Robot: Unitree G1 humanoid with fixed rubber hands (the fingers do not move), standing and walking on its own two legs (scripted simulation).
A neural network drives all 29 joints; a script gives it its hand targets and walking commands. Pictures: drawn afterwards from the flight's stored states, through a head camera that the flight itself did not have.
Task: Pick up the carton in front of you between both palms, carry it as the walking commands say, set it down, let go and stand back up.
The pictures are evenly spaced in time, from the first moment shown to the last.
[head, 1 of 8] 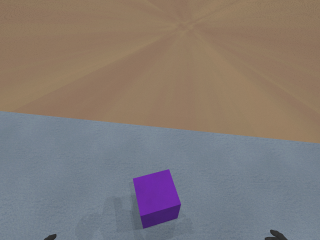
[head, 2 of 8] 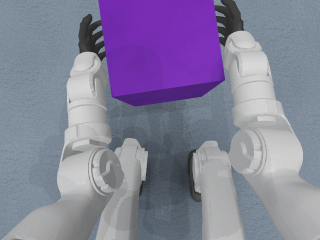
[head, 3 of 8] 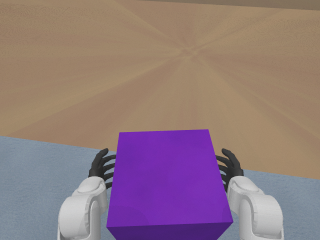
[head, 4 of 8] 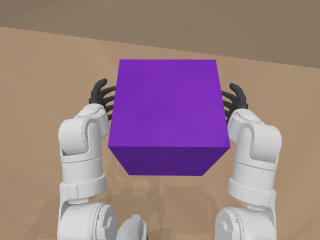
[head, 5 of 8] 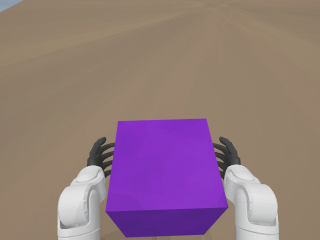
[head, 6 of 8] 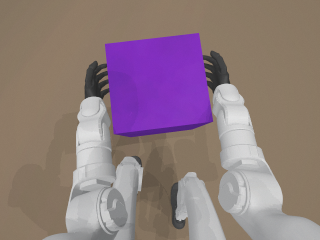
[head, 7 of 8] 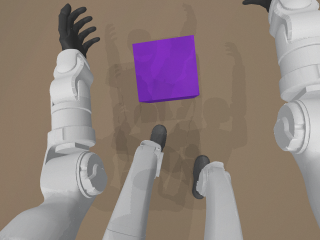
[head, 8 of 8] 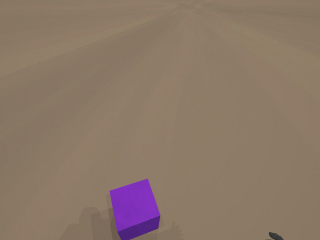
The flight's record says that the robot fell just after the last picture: no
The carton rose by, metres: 1.21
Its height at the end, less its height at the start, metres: +0.47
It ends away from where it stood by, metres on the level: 5.17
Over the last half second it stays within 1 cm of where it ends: yes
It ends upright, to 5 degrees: yes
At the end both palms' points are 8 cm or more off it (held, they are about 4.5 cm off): yes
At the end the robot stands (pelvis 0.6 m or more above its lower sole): yes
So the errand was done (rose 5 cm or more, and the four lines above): yes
